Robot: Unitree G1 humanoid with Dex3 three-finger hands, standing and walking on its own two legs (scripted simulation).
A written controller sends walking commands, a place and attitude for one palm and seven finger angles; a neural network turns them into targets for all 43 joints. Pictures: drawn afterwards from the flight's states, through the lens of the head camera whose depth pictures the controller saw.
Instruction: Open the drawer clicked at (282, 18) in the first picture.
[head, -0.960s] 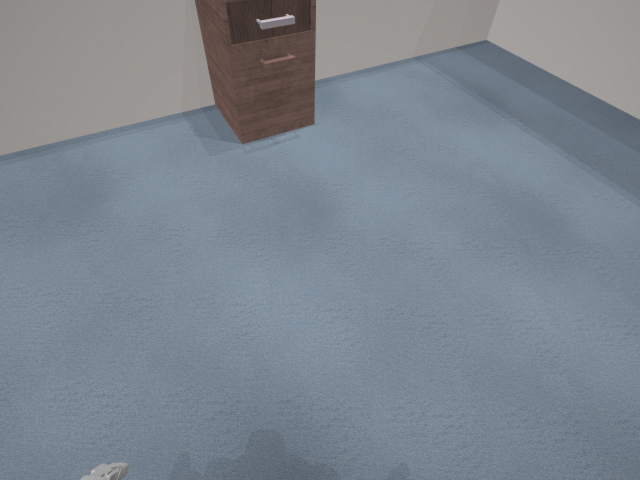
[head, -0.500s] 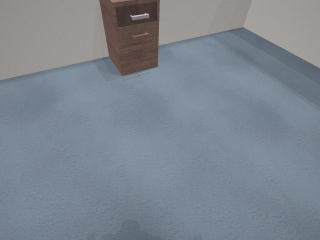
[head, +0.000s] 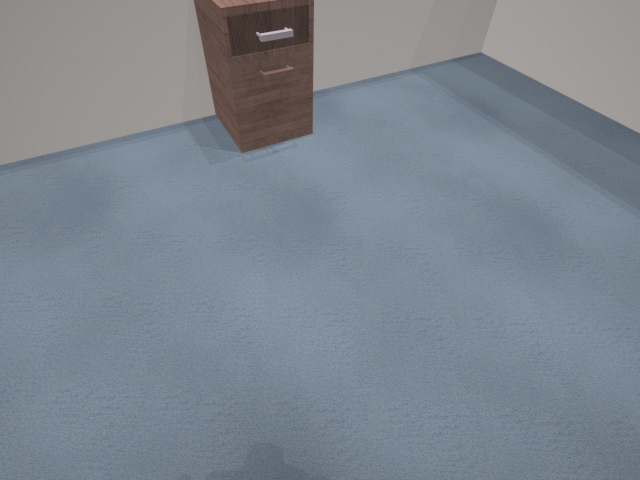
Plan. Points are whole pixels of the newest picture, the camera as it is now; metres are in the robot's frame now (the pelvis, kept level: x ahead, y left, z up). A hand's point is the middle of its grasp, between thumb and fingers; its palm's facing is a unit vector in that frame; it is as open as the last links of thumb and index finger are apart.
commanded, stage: look at it before walking up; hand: left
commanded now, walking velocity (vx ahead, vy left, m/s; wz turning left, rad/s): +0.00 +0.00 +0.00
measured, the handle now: (274, 33) +1.90 +0.30 -0.18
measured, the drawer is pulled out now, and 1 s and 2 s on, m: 0.00 0.00 0.00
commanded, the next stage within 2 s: walk to a spot facing it in 0.58 s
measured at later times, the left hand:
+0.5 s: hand out of the picture +0.07 +0.24 -0.16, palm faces -0.04 -0.94 -0.33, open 7.4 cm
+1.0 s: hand out of the picture +0.04 +0.19 -0.19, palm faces -0.05 -0.98 -0.19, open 7.4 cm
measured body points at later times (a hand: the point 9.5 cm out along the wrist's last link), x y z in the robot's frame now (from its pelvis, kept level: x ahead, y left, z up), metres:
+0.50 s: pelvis +0.00 -0.01 +0.00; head +0.00 +0.00 +0.45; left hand +0.07 +0.29 -0.13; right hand +0.08 -0.30 -0.13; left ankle +0.00 +0.12 -0.75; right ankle +0.00 -0.13 -0.75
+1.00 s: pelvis +0.05 -0.01 -0.02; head +0.06 +0.00 +0.43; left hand +0.05 +0.24 -0.18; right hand +0.04 -0.26 -0.17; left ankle +0.00 +0.12 -0.74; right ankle +0.00 -0.13 -0.75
